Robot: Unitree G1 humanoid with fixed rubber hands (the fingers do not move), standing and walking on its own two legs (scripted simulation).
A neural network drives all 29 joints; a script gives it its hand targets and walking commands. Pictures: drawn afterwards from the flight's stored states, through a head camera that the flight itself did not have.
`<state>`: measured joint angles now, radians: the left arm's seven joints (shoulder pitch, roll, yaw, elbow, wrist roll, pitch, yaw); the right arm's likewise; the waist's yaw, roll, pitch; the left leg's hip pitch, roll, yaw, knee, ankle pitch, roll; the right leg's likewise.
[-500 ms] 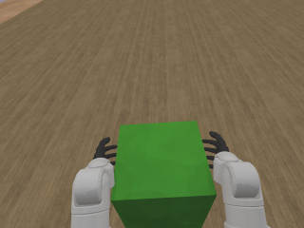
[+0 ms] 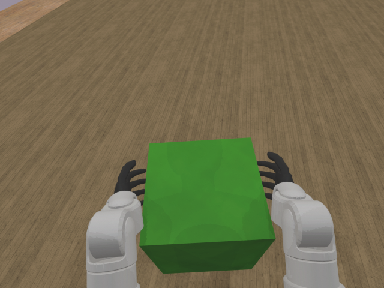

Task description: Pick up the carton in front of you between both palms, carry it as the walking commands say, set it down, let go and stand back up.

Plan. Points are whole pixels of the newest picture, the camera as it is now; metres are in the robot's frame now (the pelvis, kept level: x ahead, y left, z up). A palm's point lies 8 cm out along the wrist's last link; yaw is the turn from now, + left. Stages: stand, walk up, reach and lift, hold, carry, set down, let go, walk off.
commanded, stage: carry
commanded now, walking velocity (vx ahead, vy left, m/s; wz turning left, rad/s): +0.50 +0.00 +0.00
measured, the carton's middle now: (203, 210) +0.30 +0.01 -0.01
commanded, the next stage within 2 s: none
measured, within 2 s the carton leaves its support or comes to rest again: neither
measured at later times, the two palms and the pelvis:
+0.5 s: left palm (147, 93) +0.62 +0.16 +0.08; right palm (248, 90) +0.60 -0.12 +0.09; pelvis +0.34 +0.04 +0.00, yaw -3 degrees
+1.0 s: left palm (170, 35) +0.96 +0.12 +0.11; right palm (245, 33) +0.96 -0.17 +0.10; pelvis +0.68 -0.03 +0.00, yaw +0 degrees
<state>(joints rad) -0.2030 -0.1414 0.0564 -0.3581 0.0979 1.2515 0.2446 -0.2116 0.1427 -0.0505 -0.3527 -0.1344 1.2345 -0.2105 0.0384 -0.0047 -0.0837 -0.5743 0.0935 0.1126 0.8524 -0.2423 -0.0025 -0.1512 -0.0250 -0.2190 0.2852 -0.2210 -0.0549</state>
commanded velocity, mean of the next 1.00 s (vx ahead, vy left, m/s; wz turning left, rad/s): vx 0.50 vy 0.00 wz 0.00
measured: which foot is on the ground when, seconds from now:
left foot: up 0.00-0.18, down 0.20-0.72, up 0.74-1.00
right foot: down 0.00-0.24, up 0.26-0.68, down 0.70-1.00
